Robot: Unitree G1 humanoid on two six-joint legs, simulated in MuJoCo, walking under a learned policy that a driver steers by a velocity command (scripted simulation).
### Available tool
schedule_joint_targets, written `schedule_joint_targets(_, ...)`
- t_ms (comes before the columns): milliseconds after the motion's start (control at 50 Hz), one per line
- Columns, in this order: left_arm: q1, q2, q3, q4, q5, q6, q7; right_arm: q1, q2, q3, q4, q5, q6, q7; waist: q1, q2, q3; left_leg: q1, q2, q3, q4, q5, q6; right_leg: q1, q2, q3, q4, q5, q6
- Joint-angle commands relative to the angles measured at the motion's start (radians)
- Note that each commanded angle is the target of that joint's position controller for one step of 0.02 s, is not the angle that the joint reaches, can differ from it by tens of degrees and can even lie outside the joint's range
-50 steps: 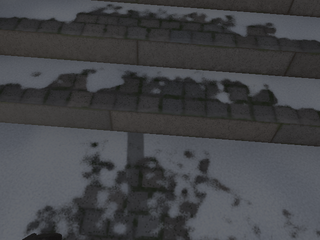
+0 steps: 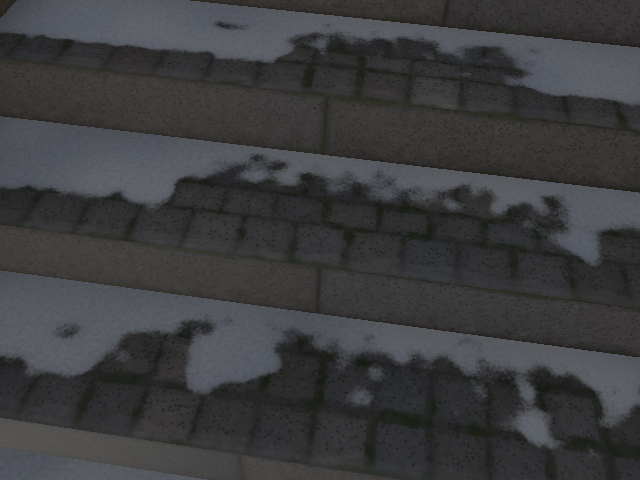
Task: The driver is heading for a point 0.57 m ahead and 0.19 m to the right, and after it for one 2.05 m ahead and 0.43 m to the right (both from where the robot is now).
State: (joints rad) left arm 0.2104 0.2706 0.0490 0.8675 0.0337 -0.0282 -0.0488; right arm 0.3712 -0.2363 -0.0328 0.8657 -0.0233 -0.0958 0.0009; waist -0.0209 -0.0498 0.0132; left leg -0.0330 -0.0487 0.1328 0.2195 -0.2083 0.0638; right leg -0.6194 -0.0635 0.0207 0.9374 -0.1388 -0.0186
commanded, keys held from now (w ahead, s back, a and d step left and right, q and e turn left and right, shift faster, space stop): w+e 0.92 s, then w+q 0.08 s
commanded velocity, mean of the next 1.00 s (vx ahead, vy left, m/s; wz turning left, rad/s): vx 0.50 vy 0.00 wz -0.52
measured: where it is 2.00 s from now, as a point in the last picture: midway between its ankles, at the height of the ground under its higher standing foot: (513, 132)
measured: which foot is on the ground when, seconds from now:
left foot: down 0.00-0.20, up 0.22-0.76, down 0.78-1.00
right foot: up 0.00-0.18, down 0.20-0.78, up 0.80-1.00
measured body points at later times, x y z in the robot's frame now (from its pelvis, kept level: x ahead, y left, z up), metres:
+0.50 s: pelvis +0.23 -0.06 -0.01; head +0.26 -0.08 +0.44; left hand +0.32 +0.21 -0.13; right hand +0.32 -0.33 -0.12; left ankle +0.30 +0.08 -0.56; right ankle +0.19 -0.10 -0.75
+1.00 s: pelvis +0.52 -0.08 +0.11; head +0.54 -0.08 +0.56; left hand +0.81 +0.01 +0.02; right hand +0.41 -0.30 -0.02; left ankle +0.58 -0.01 -0.58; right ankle +0.45 -0.23 -0.40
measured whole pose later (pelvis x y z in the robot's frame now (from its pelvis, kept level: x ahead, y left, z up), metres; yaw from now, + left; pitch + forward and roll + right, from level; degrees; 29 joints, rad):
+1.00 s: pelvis +0.52 -0.08 +0.11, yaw -33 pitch +5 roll +2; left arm 0.11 0.25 0.03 0.73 0.02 -0.06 -0.09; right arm 0.33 -0.19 -0.03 0.94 -0.07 -0.06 0.02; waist -0.05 -0.07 -0.08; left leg -0.50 0.00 0.18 0.83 -0.42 0.06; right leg -0.98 0.08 0.22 1.79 0.01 -0.24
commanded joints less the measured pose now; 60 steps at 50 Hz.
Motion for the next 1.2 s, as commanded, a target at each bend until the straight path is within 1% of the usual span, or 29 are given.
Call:
schedule_joint_targets(20, -0.106, 0.013, -0.009, -0.083, -0.001, -0.013, -0.006, -0.024, -0.118, -0.024, -0.038, 0.001, -0.022, -0.005, 0.0, 0.125, 0.056, -0.045, 0.247, -0.038, -0.089, 0.412, 0.078, 0.002, -0.008, -0.036, -0.14, 0.105, 0.011)
schedule_joint_targets(100, -0.182, 0.023, -0.017, -0.123, 0.003, -0.017, -0.01, 0.003, -0.156, -0.033, -0.004, 0.003, -0.021, -0.013, -0.009, 0.127, 0.056, 0.023, 0.279, 0.009, -0.024, 0.56, 0.062, 0.078, 0.019, -0.1, -0.298, 0.088, -0.04)
schedule_joint_targets(160, -0.044, 0.049, -0.005, -0.091, 0.013, -0.009, 0.013, -0.021, -0.174, -0.037, -0.005, 0.0, -0.006, -0.025, 0.048, 0.141, -0.045, 0.074, 0.284, 0.058, 0.259, 0.981, 0.051, 0.234, 0.116, -0.158, -0.284, -0.055, -0.11)
schedule_joint_targets(200, 0.202, 0.103, 0.027, -0.02, 0.027, -0.025, 0.028, -0.052, -0.189, -0.038, -0.025, 0.008, 0.01, -0.022, 0.158, 0.086, -0.157, -0.089, 0.241, 0.08, 0.684, 0.757, 0.006, 0.545, 0.137, -0.105, -0.434, 0.002, -0.168)
schedule_joint_targets(220, 0.24, 0.231, 0.058, -0.009, 0.029, -0.027, 0.04, -0.006, -0.073, -0.01, -0.055, -0.011, 0.006, -0.017, 0.11, -0.129, -0.187, -0.373, 0.136, 0.077, 1.015, -0.088, -0.031, 0.742, -0.135, 0.22, -0.417, 0.273, -0.233)
schedule_joint_targets(240, 0.248, 0.303, 0.081, -0.024, 0.001, -0.019, 0.04, 0.023, -0.079, -0.007, -0.091, 0.0, 0.007, -0.01, 0.096, -0.206, -0.3, -0.638, -0.009, -0.091, 1.236, -0.356, -0.055, 0.884, -0.29, 0.666, -0.573, 0.265, -0.407)
schedule_joint_targets(260, 0.188, 0.25, 0.077, -0.034, -0.021, -0.008, 0.041, -0.052, -0.116, -0.011, -0.086, -0.021, 0.004, -0.004, 0.097, -0.022, -0.195, -0.702, 0.082, -0.183, 1.23, -0.24, -0.052, 0.783, -0.259, 0.562, -0.628, 0.037, -0.378)
schedule_joint_targets(300, 0.074, 0.14, 0.048, -0.048, -0.03, 0.001, 0.046, -0.121, -0.125, -0.015, -0.099, -0.017, -0.004, 0.003, 0.037, 0.063, -0.001, -0.667, 0.139, -0.166, 1.089, -0.096, -0.066, 0.534, -0.168, 0.409, -0.705, 0.03, -0.3)
schedule_joint_targets(400, 0.109, 0.128, 0.041, -0.046, -0.027, -0.023, 0.057, -0.117, -0.052, -0.001, -0.135, -0.044, 0.06, 0.012, -0.005, 0.053, -0.067, -0.727, 0.134, -0.125, 1.306, -0.078, -0.109, 0.461, -0.073, 0.251, -0.622, 0.443, -0.281)
schedule_joint_targets(460, 0.197, 0.124, 0.038, -0.031, -0.021, -0.025, 0.07, -0.21, -0.008, 0.013, -0.182, -0.04, 0.075, 0.005, 0.043, -0.043, -0.064, -0.904, 0.11, -0.071, 1.521, -0.104, -0.116, 0.484, -0.054, 0.308, -0.607, 0.318, -0.297)
schedule_joint_targets(540, 0.363, 0.123, 0.023, 0.019, -0.006, -0.038, 0.082, -0.471, 0.032, 0.04, -0.335, -0.044, 0.078, -0.017, 0.122, -0.04, 0.029, -1.46, 0.115, -0.11, 1.892, -0.293, -0.076, 0.69, -0.139, 0.527, -0.638, -0.057, -0.346)
schedule_joint_targets(600, 0.39, 0.122, 0.013, 0.058, -0.004, -0.057, 0.086, -0.598, 0.056, 0.071, -0.438, -0.045, 0.063, -0.021, 0.115, 0.003, 0.095, -1.626, 0.119, -0.144, 1.897, -0.403, -0.035, 0.705, -0.147, 0.513, -0.673, -0.141, -0.284)
schedule_joint_targets(680, 0.304, 0.137, 0.01, 0.063, -0.033, -0.032, 0.109, -0.593, 0.072, 0.104, -0.544, -0.051, 0.097, -0.008, 0.057, 0.0, 0.021, -1.077, 0.119, -0.054, 1.401, -0.315, -0.021, 0.437, -0.096, 0.375, -0.93, 0.229, -0.246)
schedule_joint_targets(720, 0.174, 0.141, 0.018, -0.013, -0.056, -0.025, 0.099, -0.368, 0.072, 0.088, -0.461, -0.032, 0.099, -0.011, -0.044, -0.025, -0.141, -0.456, 0.031, 0.003, 1.151, -0.214, 0.018, 0.275, -0.045, 0.197, -0.815, 1.019, -0.187)
schedule_joint_targets(760, 0.149, 0.256, 0.064, -0.024, -0.072, -0.05, 0.081, -0.035, -0.045, 0.016, -0.359, -0.003, 0.093, -0.031, -0.2, -0.107, -0.352, -0.173, -0.016, -0.077, 0.941, -0.224, 0.021, 0.468, -0.079, 0.224, -0.408, 1.529, -0.137)
schedule_joint_targets(780, 0.101, 0.228, 0.071, -0.037, -0.061, -0.08, 0.061, 0.079, -0.115, -0.019, -0.309, -0.024, 0.076, -0.032, -0.253, -0.011, -0.389, -0.037, 0.035, -0.215, 0.766, -0.314, 0.045, 0.398, -0.009, 0.22, -0.08, 1.307, -0.118)
schedule_joint_targets(800, 0.067, 0.045, 0.044, -0.129, -0.056, -0.097, 0.029, 0.104, -0.256, -0.051, -0.269, -0.046, 0.07, -0.047, -0.184, 0.492, -0.395, 0.023, 0.376, -0.845, 0.336, -0.177, 0.138, 0.066, 0.255, 0.179, 0.389, -0.003, -0.045)
schedule_joint_targets(820, 0.156, 0.015, 0.034, -0.151, 0.016, -0.093, 0.012, -0.041, -0.202, -0.049, -0.302, -0.013, 0.086, -0.052, -0.069, 0.397, -0.451, -0.036, 0.44, -1.195, 0.16, -0.31, 0.151, -0.019, 0.223, 0.285, 0.678, -0.083, -0.062)
schedule_joint_targets(860, 0.078, -0.046, 0.018, -0.185, 0.048, -0.056, 0.012, -0.2, -0.026, -0.014, -0.237, 0.004, 0.089, -0.049, 0.033, 0.151, -0.056, -0.363, 0.378, -0.906, 0.215, -0.673, 0.163, -0.183, 0.116, 0.123, 0.839, 0.009, -0.077)
schedule_joint_targets(880, 0.061, -0.075, 0.007, -0.2, 0.046, -0.04, 0.022, -0.181, 0.039, -0.002, -0.188, -0.007, 0.073, -0.046, 0.054, 0.057, 0.022, -0.463, 0.356, -0.732, 0.259, -0.632, 0.12, -0.22, 0.094, 0.12, 0.849, 0.031, -0.091)
schedule_joint_targets(900, 0.07, -0.06, -0.032, -0.132, -0.032, -0.04, -0.036, -0.111, 0.145, 0.049, -0.113, -0.025, 0.027, 0.01, -0.03, 0.142, 0.059, -0.443, 0.293, -0.579, 0.27, -0.356, 0.155, -0.388, 0.106, 0.283, 0.889, 0.176, -0.18)
schedule_joint_targets(940, 0.111, -0.075, -0.034, -0.116, -0.021, -0.036, -0.07, -0.073, 0.136, 0.037, 0.013, -0.025, 0.011, 0.019, 0.039, 0.105, -0.006, -0.393, 0.298, -0.553, 0.197, -0.245, 0.173, -0.501, 0.112, 0.285, 0.945, 0.155, -0.233)
schedule_joint_targets(1020, -0.072, 0.003, -0.038, -0.191, -0.03, -0.022, -0.031, -0.152, 0.032, 0.021, 0.063, -0.081, 0.006, 0.066, 0.058, 0.053, -0.086, -0.428, 0.219, -0.266, 0.07, -0.178, 0.151, -0.534, 0.113, 0.159, 0.813, 0.201, -0.224)
schedule_joint_targets(1060, -0.098, -0.014, -0.047, -0.193, 0.004, -0.014, -0.031, -0.097, 0.043, 0.035, 0.09, -0.092, -0.017, 0.061, 0.053, 0.097, -0.079, -0.391, 0.196, -0.221, 0.048, -0.045, 0.16, -0.567, 0.089, 0.102, 0.886, 0.199, -0.188)
schedule_joint_targets(1080, -0.181, -0.14, -0.059, -0.238, 0.026, -0.014, 0.017, 0.047, 0.045, 0.011, 0.145, 0.042, -0.037, 0.018, 0.075, 0.04, 0.026, -0.336, 0.233, -0.217, 0.045, 0.013, 0.123, -0.544, 0.028, -0.002, 0.825, 0.124, -0.099)
schedule_joint_targets(1100, -0.23, -0.15, -0.071, -0.253, 0.026, -0.016, 0.042, 0.129, 0.055, 0.023, 0.17, 0.043, -0.042, -0.004, 0.037, 0.026, 0.032, -0.269, 0.231, -0.242, 0.043, 0.118, 0.14, -0.616, 0.026, -0.072, 0.908, 0.026, -0.071)
schedule_joint_targets(1120, -0.26, -0.08, -0.096, -0.253, -0.009, 0.004, -0.002, 0.24, 0.054, 0.04, 0.188, -0.089, -0.026, 0.039, -0.086, 0.201, -0.144, -0.004, 0.236, -0.305, 0.091, 0.11, 0.199, -0.852, 0.074, 0.028, 1.105, -0.042, -0.128)
schedule_joint_targets(1160, -0.33, -0.079, -0.102, -0.261, 0.005, 0.003, 0.01, 0.338, 0.091, 0.06, 0.247, -0.142, -0.005, 0.073, -0.096, 0.11, -0.003, 0.247, 0.317, -0.407, 0.108, 0.012, 0.208, -1.224, 0.056, 0.114, 1.195, -0.19, -0.192)
schedule_joint_targets(1200, -0.402, -0.106, -0.13, -0.289, 0.011, -0.022, 0.003, 0.361, 0.103, 0.069, 0.287, -0.141, 0.004, 0.072, -0.088, 0.089, 0.011, 0.281, 0.324, -0.385, 0.091, 0.011, 0.188, -1.285, -0.012, 0.048, 1.124, -0.232, -0.228)
Velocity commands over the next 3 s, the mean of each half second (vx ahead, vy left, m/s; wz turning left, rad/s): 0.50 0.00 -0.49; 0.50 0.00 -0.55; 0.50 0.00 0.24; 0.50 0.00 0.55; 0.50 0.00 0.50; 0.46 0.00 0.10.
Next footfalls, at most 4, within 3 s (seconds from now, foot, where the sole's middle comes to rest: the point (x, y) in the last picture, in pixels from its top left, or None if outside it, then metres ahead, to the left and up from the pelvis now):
0.20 right None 0.23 -0.11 -0.78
0.78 left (334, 391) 0.61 -0.03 -0.62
1.36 right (538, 246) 0.85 -0.45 -0.46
1.90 left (460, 76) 1.20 -0.31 -0.29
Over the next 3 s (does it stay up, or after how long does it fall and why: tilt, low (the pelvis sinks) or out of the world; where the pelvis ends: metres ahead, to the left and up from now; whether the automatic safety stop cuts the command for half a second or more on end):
stays up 1.63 -0.42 0.65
